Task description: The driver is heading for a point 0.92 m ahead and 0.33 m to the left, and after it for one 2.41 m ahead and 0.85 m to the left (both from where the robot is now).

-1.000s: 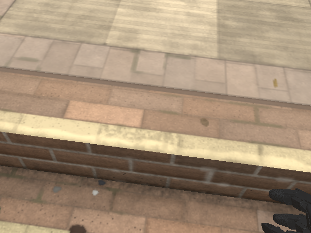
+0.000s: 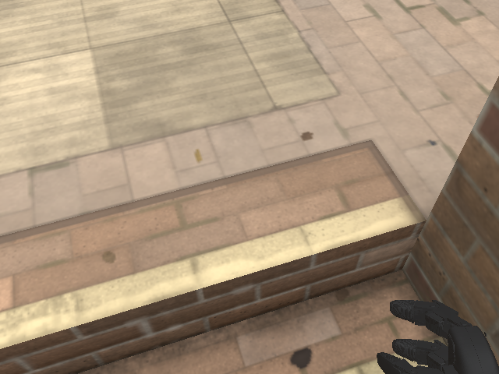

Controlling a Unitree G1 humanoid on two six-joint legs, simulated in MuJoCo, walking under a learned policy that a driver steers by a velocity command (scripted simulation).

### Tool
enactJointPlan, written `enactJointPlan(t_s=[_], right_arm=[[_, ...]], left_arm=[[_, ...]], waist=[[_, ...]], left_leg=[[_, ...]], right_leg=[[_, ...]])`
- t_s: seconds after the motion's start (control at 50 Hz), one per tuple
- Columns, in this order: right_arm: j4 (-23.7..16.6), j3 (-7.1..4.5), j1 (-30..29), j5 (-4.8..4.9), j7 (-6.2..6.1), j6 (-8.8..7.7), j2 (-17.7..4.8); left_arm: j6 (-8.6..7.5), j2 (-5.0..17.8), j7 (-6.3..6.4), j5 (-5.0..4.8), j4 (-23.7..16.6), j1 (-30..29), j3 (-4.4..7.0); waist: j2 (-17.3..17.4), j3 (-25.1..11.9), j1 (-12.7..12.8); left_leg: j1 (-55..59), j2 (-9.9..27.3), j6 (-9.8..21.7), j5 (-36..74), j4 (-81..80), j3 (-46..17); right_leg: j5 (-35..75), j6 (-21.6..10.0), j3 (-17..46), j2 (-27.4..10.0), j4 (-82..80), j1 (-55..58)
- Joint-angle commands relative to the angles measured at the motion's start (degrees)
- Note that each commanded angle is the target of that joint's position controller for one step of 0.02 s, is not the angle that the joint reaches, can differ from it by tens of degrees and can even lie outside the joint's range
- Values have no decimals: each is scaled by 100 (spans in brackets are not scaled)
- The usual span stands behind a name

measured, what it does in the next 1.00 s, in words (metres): climbs, turning left: right foot, then left foot 0.21 m higher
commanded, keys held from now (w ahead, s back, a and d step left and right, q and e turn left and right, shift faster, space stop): w+q+shift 1.00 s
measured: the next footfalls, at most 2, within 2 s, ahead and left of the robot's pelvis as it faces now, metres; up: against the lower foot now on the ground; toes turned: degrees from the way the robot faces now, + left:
right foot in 0.26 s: +0.16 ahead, -0.30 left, +0.00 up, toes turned -6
left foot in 0.72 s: +0.35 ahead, +0.10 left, +0.20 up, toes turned +15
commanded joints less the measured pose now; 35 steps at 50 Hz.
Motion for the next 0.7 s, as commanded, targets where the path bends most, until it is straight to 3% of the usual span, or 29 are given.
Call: enactJointPlan(t_s=[0.02,0.04,0.06,0.1,0.14,0.16,0.2,0.22,0.24,0.26,0.28,0.3,0.32,0.34,0.36,0.38,0.42,0.44,0.46,0.48,0.5,0.56,0.58,0.6,0.62,0.64,0.66,0.68,0.7], right_arm=[[-146,-357,-138,-167,-186,-418,-536],[-42,-310,-51,-149,-145,-533,-426],[73,-287,117,-194,-120,-598,-437],[529,-300,573,-150,-102,-680,-625],[743,-392,800,-215,-142,-787,-837],[814,-450,840,-281,-167,-818,-952],[950,-534,1154,-302,-203,-871,-1125],[967,-598,1138,-380,-167,-737,-1319],[458,-563,1029,-440,97,-380,-838],[517,-540,1140,-337,237,-322,-585],[464,-406,719,-223,400,-410,-233],[-37,-360,973,134,329,-406,-151],[21,-384,1011,28,199,-345,-292],[-12,-332,870,-184,243,-327,-317],[19,-360,841,-280,394,-200,-366],[-178,-390,582,-301,498,-103,-393],[-408,-430,189,-280,606,198,-438],[-434,-396,-37,-307,625,331,-333],[-450,-392,155,-341,508,455,-375],[-491,-373,30,-290,402,571,-260],[-534,-367,93,-253,325,648,-310],[-889,-278,-840,-178,312,626,-120],[-990,-273,-956,-172,347,576,-161],[-1179,-322,-1205,-67,344,501,-330],[-1491,-250,-1631,-93,372,492,-319],[-1688,-238,-1691,-54,369,487,-462],[-1774,-189,-1575,-23,333,563,-519],[-1525,-117,-1118,317,437,593,-678],[-1011,-276,965,294,430,593,-700]], left_arm=[[-94,154,-176,135,-836,-248,-115],[-29,116,-262,226,-955,-600,-183],[11,96,-246,206,-986,-777,-216],[34,-101,-251,96,-1293,-1354,-327],[-43,-40,-295,137,-1383,-1446,-412],[-106,-45,-332,119,-1481,-1606,-441],[-219,-157,-395,56,-1660,-1869,-539],[-234,42,-475,-176,-1512,-1429,-586],[-281,660,-164,-718,-772,69,-218],[-199,732,-35,-813,-182,940,-116],[-137,840,85,-563,290,1909,-5],[-369,1523,300,-31,-114,1947,156],[-312,1476,351,128,-347,1345,240],[-306,1201,381,120,-456,717,136],[-382,1215,346,38,-350,474,125],[-474,1274,407,-109,-260,425,179],[-651,996,400,-29,-56,61,95],[-689,925,514,22,65,98,97],[-665,891,652,-24,56,72,36],[-659,1002,680,-18,214,176,86],[-662,1068,579,-4,315,133,85],[-820,1067,311,102,874,1096,116],[-877,1150,285,127,970,1207,128],[-870,1207,176,261,980,944,146],[-899,1276,181,247,1010,930,155],[-903,1382,105,262,1020,617,170],[-847,1393,82,177,1011,240,167],[-681,1767,162,-220,1021,599,155],[-494,2207,195,-246,785,592,213]], waist=[[556,-1342,295],[139,-874,201],[-87,-711,100],[51,-71,-24],[-38,-159,45],[-7,-206,29],[241,-209,-85],[270,-397,-51],[312,-220,238],[-545,-1020,521],[-916,-1701,860],[-1661,-2602,880],[-660,-2542,541],[-528,-1851,315],[-398,-730,-39],[-603,-500,-62],[-580,163,-365],[-402,110,-441],[-329,392,-602],[-470,355,-614],[-389,452,-648],[-292,519,-324],[-188,469,-313],[-415,377,-376],[-401,481,-452],[-226,759,-715],[-151,672,-847],[180,-44,-720],[-717,-1200,-1259]], left_leg=[[1632,2442,1363,-1846,-2161,-4397],[982,2396,1442,-2018,-2379,-4484],[755,2267,1519,-1935,-2372,-4320],[365,1790,1489,-1633,-2352,-3576],[122,1434,1553,-1513,-2255,-3289],[-5,1317,1517,-1315,-2024,-3091],[-188,1251,1375,-1111,-1849,-2945],[-516,820,1105,-885,-2200,-1829],[-895,-16,890,-210,-220,-1025],[-1925,-335,610,-668,1413,-664],[-2921,-3,555,-915,3601,-813],[-3279,-203,-44,-283,5730,-1035],[-3468,265,-287,452,7564,-1050],[-3584,341,-419,851,8169,-775],[-4114,474,-406,640,8154,-766],[-3954,691,-333,709,8000,-1056],[-3856,722,-208,656,7920,-1391],[-4047,527,-135,835,8459,-1305],[-4193,481,-143,473,8336,-1241],[-4346,416,-83,245,8983,-1054],[-4622,421,-44,276,9187,-1073],[-6010,449,233,-523,10482,-1127],[-6243,500,335,-810,10299,-1110],[-5924,274,349,-1120,10073,-709],[-5618,491,495,-1241,9190,-900],[-4950,719,508,-1314,6844,-526],[-3194,781,629,-1086,4695,119],[-789,167,657,-1819,2729,848],[878,-611,445,-2342,3560,1157]], right_leg=[[808,229,1164,-1144,2676,-2070],[917,329,985,-1222,2785,-2167],[729,431,813,-1245,3012,-2367],[262,537,608,-1467,2811,-2751],[290,489,-49,-1990,2307,-2527],[180,443,-98,-2166,1987,-2283],[367,269,-111,-2494,988,-1899],[-1031,291,-999,-2291,-1090,-544],[-914,621,-380,-2332,-4267,1638],[2033,801,-693,-2426,-4349,4154],[2558,1170,-1234,-2200,-2787,5332],[3320,933,2260,-4575,-3804,5285],[813,324,2752,-4799,-4158,4621],[-55,-111,2209,-4469,-4302,3872],[22,-250,1341,-4110,-4099,3285],[-853,-346,1548,-4195,-4424,2589],[-1202,-257,1007,-4152,-4711,1620],[-1186,-280,759,-4159,-4809,1687],[-541,-158,320,-4218,-5031,1681],[-435,-212,131,-4343,-5247,1750],[-298,-193,-164,-4366,-5426,1948],[229,-252,-649,-4357,-5427,3250],[572,-222,-842,-4357,-5552,3693],[1485,-28,-1193,-4075,-5565,3706],[1625,89,-1496,-3949,-5820,3369],[1843,229,-2110,-3668,-6264,3018],[3137,357,-2728,-3316,-6806,2267],[5915,-289,-2766,-3089,-6690,1716],[10248,-680,-2372,-3647,-5118,2165]])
